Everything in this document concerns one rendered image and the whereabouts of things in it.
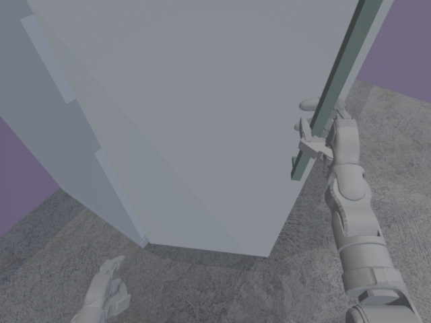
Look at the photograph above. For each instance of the robot right forearm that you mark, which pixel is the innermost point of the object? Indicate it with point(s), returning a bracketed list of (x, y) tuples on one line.
[(368, 271)]

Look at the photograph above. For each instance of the robot left forearm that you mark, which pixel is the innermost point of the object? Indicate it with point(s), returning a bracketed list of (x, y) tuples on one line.
[(89, 315)]

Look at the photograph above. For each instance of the robot right hand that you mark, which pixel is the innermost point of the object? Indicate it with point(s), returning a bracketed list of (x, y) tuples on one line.
[(341, 135)]

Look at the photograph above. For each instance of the handle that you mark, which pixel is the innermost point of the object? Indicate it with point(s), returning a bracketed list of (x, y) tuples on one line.
[(355, 36)]

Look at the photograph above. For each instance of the fridge door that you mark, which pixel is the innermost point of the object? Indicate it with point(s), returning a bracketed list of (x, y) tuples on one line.
[(194, 104)]

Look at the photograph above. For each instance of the robot left hand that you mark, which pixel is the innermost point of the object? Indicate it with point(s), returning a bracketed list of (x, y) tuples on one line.
[(100, 289)]

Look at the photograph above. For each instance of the robot right upper arm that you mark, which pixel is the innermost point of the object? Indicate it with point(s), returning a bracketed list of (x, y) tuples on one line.
[(380, 314)]

